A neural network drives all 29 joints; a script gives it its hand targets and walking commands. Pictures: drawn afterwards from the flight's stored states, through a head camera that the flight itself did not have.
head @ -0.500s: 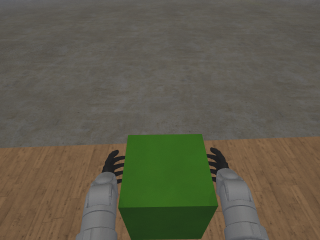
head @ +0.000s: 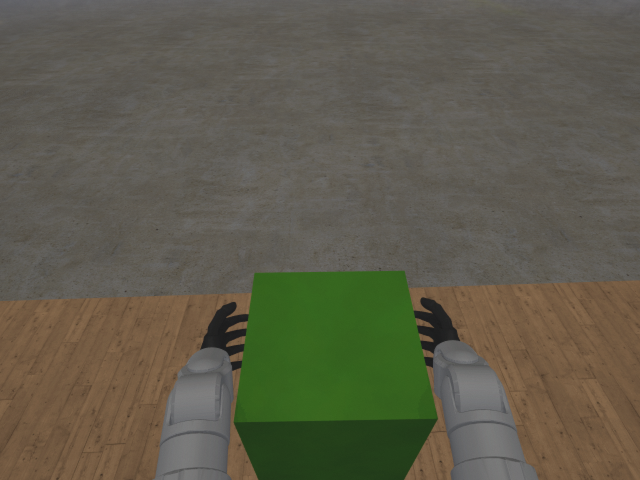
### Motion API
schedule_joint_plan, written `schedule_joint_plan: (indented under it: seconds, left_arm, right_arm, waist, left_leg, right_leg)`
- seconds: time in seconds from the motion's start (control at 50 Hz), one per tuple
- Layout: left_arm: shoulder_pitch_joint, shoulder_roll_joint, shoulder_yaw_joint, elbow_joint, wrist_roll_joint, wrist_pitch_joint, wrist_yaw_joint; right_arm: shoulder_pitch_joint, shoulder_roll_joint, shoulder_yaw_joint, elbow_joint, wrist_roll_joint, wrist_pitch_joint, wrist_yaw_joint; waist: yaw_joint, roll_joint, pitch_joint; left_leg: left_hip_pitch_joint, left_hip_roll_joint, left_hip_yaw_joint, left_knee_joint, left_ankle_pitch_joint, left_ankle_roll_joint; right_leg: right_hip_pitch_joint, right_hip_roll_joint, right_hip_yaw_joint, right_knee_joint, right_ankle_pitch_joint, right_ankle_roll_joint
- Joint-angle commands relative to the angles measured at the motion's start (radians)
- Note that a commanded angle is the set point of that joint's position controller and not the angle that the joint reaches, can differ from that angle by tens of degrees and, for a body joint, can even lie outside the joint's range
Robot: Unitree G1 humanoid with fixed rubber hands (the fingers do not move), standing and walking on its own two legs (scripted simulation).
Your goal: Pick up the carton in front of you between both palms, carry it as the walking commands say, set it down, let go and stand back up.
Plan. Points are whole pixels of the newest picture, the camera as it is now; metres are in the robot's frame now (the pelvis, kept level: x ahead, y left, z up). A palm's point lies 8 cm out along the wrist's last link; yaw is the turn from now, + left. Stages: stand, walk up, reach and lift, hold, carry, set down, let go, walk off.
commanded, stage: reach and lift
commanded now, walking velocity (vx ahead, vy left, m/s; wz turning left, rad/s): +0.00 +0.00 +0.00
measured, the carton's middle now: (330, 381) +0.29 +0.00 -0.04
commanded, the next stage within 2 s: hold in 0.24 s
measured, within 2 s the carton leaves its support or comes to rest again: neither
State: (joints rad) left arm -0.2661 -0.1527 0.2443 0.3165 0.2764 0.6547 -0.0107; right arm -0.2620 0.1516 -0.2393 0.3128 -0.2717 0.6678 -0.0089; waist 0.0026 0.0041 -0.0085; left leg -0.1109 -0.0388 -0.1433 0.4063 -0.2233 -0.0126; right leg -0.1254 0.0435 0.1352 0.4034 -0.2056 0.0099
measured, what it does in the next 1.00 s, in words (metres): stands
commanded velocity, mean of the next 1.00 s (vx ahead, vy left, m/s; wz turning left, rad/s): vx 0.05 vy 0.00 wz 0.00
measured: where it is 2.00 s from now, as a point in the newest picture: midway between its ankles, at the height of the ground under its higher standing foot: (315, 458)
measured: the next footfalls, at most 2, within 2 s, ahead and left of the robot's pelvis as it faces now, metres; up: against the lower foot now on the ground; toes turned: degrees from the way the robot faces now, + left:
left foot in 1.54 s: +0.28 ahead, +0.13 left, +0.00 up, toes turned +11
right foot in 1.94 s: +0.64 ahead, -0.05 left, +0.00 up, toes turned -9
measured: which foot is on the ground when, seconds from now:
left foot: down 0.00-1.00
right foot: down 0.00-1.00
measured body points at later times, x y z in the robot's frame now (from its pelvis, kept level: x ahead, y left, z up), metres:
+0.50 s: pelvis +0.00 +0.00 +0.00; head -0.05 +0.00 +0.45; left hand +0.29 +0.15 +0.04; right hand +0.29 -0.15 +0.04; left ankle +0.00 +0.13 -0.74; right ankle +0.01 -0.13 -0.74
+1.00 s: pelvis -0.01 +0.00 +0.00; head -0.05 +0.00 +0.45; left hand +0.30 +0.15 +0.04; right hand +0.30 -0.15 +0.04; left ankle +0.00 +0.13 -0.74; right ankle +0.01 -0.13 -0.74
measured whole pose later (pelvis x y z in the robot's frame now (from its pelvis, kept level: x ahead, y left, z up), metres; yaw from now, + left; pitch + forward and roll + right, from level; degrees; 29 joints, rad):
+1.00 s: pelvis -0.01 +0.00 +0.00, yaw +1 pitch -4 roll +0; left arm -0.28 -0.15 0.23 0.24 0.27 0.76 -0.01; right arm -0.27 0.15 -0.23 0.23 -0.27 0.77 0.00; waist 0.00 0.00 -0.06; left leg -0.16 -0.03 -0.11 0.47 -0.28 -0.01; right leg -0.17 0.03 0.10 0.46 -0.26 0.01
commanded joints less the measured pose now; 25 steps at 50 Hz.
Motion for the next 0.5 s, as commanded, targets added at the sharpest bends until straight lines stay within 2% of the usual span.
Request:
schedule_joint_plan:
  seconds: [0.0, 0.2, 0.32, 0.42, 0.48]
  left_arm:
    - [-0.464, -0.951, -0.558, -0.033, -0.246, -0.018, -0.237]
    - [-0.456, -0.948, -0.569, -0.068, -0.258, 0.005, -0.233]
    - [-0.449, -0.947, -0.636, -0.167, -0.298, 0.045, -0.223]
    - [-0.441, -0.897, -0.563, -0.105, -0.254, 0.081, -0.222]
    - [-0.489, -0.912, -0.558, -0.097, -0.257, 0.078, -0.232]
  right_arm:
    - [-0.484, 0.958, 0.567, -0.052, 0.256, -0.029, 0.246]
    - [-0.478, 0.943, 0.574, -0.089, 0.263, -0.008, 0.247]
    - [-0.476, 0.94, 0.644, -0.189, 0.303, 0.032, 0.24]
    - [-0.466, 0.892, 0.57, -0.125, 0.262, 0.068, 0.24]
    - [-0.511, 0.909, 0.565, -0.116, 0.263, 0.067, 0.247]
  waist:
    - [0.001, -0.001, -0.267]
    - [-0.002, 0.001, -0.247]
    - [-0.002, 0.0, -0.289]
    - [0.0, 0.001, -0.149]
    - [-0.002, -0.002, -0.156]
  left_leg:
    - [0.055, -0.059, 0.067, -0.054, 0.25, -0.006]
    - [0.071, -0.058, 0.063, -0.066, 0.249, -0.008]
    - [0.114, -0.056, 0.055, -0.075, 0.309, -0.011]
    - [0.062, -0.056, 0.068, -0.107, 0.142, -0.004]
    - [0.052, -0.054, 0.073, -0.102, 0.109, 0.0]
  right_leg:
    - [0.113, 0.054, -0.061, -0.043, 0.25, 0.012]
    - [0.113, 0.056, -0.065, -0.054, 0.237, 0.01]
    - [0.152, 0.058, -0.062, -0.064, 0.294, 0.013]
    - [0.106, 0.051, -0.069, -0.092, 0.132, 0.006]
    - [0.103, 0.049, -0.071, -0.09, 0.101, 0.005]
